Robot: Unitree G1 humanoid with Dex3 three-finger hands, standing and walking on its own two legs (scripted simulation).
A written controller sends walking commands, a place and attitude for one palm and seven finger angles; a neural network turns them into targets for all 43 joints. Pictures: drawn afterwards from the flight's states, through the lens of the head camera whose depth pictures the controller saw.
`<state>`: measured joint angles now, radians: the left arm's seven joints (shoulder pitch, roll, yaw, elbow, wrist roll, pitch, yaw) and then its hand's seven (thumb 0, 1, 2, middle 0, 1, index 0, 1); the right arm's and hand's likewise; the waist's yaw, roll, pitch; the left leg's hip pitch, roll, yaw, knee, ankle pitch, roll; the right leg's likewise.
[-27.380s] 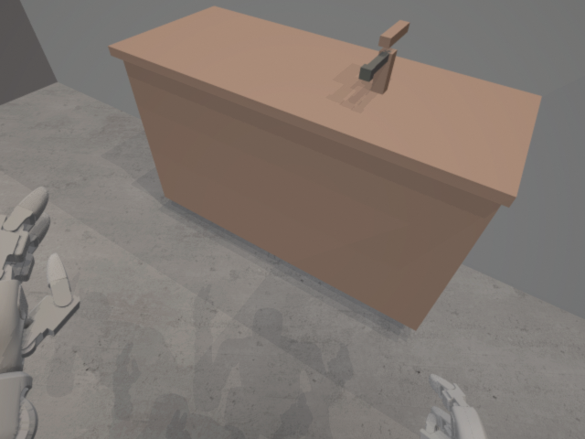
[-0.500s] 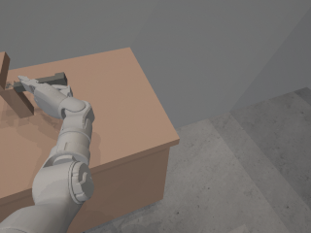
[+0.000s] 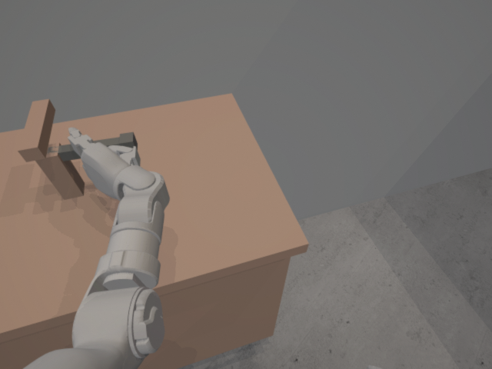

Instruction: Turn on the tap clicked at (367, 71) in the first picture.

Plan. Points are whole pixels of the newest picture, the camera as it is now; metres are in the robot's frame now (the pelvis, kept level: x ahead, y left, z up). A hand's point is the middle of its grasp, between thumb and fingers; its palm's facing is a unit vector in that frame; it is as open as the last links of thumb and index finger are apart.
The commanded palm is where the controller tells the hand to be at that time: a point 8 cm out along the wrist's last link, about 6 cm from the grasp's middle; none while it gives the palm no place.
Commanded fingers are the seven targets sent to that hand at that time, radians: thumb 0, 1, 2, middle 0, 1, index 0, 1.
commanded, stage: lift the hand up off the lever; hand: left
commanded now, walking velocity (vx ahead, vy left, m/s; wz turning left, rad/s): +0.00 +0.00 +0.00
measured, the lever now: (128, 143) +0.48 +0.23 +0.12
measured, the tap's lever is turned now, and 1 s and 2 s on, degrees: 86 86 86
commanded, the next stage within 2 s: draw the hand back beside the body in 1.52 s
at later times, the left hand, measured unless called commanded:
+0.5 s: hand (129, 151) +0.41 +0.19 +0.16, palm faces +0.79 -0.60 -0.08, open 7.8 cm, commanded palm +0.36 +0.21 +0.16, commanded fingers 0.00 0.90 0.90 -0.15 -0.15 -0.15 -0.15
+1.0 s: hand (121, 143) +0.41 +0.20 +0.18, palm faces +0.80 -0.60 -0.06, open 7.8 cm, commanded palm +0.36 +0.22 +0.18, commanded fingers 0.00 0.90 0.90 -0.15 -0.15 -0.15 -0.15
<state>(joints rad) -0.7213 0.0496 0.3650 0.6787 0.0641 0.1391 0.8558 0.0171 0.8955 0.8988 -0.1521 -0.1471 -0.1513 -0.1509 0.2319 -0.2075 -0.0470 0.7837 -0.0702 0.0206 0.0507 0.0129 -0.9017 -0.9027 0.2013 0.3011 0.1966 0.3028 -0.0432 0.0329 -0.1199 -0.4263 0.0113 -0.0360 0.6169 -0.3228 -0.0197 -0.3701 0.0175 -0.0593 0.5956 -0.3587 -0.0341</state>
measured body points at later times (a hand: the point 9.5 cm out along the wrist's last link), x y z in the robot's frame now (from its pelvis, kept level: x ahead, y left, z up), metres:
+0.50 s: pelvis -0.01 -0.01 +0.01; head -0.02 -0.03 +0.46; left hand +0.36 +0.22 +0.17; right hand +0.14 -0.25 -0.11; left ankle -0.01 +0.13 -0.73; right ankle -0.04 -0.10 -0.73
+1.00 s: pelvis -0.02 -0.01 +0.01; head -0.02 -0.02 +0.46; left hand +0.37 +0.23 +0.18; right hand +0.10 -0.26 -0.12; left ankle -0.01 +0.13 -0.73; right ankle -0.04 -0.10 -0.73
